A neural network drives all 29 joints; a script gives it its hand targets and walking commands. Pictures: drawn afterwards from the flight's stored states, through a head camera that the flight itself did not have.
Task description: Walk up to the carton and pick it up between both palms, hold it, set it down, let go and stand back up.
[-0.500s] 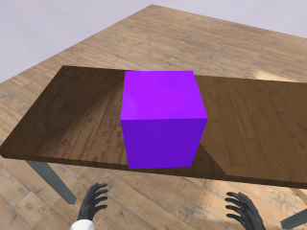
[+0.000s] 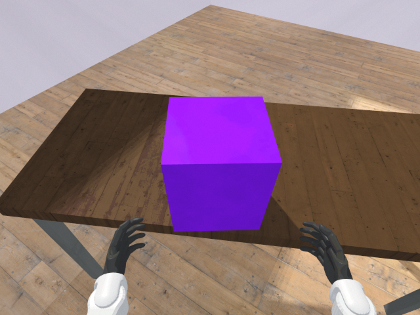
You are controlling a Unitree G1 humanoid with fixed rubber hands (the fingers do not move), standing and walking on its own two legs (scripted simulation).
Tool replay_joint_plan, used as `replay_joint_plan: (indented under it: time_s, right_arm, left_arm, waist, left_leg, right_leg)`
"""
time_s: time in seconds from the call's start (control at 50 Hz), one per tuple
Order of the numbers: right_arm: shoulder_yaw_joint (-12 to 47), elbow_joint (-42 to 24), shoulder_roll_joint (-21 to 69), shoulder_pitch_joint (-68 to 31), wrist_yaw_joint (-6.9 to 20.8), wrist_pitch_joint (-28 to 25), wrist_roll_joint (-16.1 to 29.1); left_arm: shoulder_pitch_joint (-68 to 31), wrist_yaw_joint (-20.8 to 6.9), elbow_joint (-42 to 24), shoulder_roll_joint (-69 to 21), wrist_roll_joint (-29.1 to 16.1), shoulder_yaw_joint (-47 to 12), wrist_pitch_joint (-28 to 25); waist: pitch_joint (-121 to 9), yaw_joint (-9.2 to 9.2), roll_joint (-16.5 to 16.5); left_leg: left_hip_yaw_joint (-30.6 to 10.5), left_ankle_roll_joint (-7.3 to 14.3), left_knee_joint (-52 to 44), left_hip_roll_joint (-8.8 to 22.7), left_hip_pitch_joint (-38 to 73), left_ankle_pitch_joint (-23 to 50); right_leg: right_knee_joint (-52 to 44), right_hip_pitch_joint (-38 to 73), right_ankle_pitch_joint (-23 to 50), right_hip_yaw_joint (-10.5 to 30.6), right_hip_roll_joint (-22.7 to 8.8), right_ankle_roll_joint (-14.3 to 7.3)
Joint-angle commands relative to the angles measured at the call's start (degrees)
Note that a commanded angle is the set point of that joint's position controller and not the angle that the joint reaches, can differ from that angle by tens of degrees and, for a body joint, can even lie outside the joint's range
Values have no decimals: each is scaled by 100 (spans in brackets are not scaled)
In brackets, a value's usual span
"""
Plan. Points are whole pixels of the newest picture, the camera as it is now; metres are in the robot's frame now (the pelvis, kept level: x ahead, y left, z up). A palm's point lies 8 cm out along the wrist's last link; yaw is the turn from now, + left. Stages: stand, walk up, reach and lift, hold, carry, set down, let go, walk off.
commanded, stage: reach and lift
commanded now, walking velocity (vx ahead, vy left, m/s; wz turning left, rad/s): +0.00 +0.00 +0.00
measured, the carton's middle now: (216, 166) +0.45 +0.01 +0.02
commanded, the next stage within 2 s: none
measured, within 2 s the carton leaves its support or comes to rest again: neither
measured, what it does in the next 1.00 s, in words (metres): stands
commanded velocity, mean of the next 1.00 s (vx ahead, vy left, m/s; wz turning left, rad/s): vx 0.00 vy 0.00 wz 0.00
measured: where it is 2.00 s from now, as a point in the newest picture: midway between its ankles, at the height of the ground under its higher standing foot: outside the picture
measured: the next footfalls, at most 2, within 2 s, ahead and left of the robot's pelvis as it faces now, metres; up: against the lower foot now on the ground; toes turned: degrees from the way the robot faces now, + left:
none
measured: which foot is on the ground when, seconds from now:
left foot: down 0.00-1.00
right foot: down 0.00-1.00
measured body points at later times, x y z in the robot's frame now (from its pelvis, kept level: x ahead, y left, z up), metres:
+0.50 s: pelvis -0.01 +0.00 +0.01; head +0.00 +0.01 +0.46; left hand +0.33 +0.21 +0.04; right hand +0.34 -0.21 +0.04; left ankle +0.00 +0.11 -0.74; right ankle -0.02 -0.11 -0.74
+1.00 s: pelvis -0.01 -0.01 +0.01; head +0.02 +0.00 +0.46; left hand +0.38 +0.22 +0.10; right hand +0.40 -0.20 +0.09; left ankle +0.00 +0.11 -0.74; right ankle -0.02 -0.11 -0.74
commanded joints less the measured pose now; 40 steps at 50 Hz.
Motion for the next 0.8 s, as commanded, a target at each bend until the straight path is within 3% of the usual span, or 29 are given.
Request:
replay_joint_plan:
  time_s: [0.0, 0.08, 0.22, 0.38, 0.52, 0.6, 0.78]
  right_arm:
    - [-267, -590, -721, -1122, -64, -103, 104]
    - [-216, -679, -806, -1555, -68, 62, 170]
    - [-246, -1078, -973, -2458, -29, 508, 240]
    - [-473, -527, -1116, -3491, -171, 1610, 105]
    - [-414, -604, -1279, -4457, -287, 2212, 343]
    - [-439, -890, -1386, -4849, -355, 2457, 382]
    - [-477, -800, -1291, -5446, -554, 3159, 299]
  left_arm:
    - [-1009, -27, -911, 425, 18, 204, -107]
    - [-1407, 29, -1119, 541, -20, 204, 77]
    - [-2219, 154, -1440, 690, -203, 163, 439]
    - [-3267, 134, -1032, 875, -183, 428, 1587]
    - [-4011, 149, -1348, 953, -239, 678, 2323]
    - [-4222, 113, -1454, 992, -318, 802, 2638]
    - [-4923, 16, -1434, 1159, -342, 1017, 3398]
  waist:
    - [-1138, 0, -78]
    - [-1276, 6, 36]
    - [-1921, 38, -42]
    - [-1701, 51, 75]
    - [-2261, 225, 178]
    - [-2574, 249, 37]
    - [-2251, 244, -66]
  left_leg:
    - [-269, -87, -357, -90, 259, 1487]
    - [-261, -100, -396, -67, 462, 1592]
    - [-217, -97, -428, -27, 800, 1916]
    - [-231, -135, -685, 35, 1223, 1621]
    - [-274, -184, -694, 73, 1860, 2696]
    - [-253, -214, -739, 100, 2113, 3076]
    - [-146, -157, -941, 69, 1979, 2669]
  right_leg:
    - [-335, 857, 1772, 519, -7, 20]
    - [-443, 858, 1658, 498, -5, -3]
    - [-582, 841, 1770, 435, 10, 38]
    - [-987, 434, 1210, 359, 46, 93]
    - [-1176, 594, 1728, 423, 138, 89]
    - [-1318, 686, 2071, 425, 161, 70]
    - [-1519, 781, 1748, 515, 99, 120]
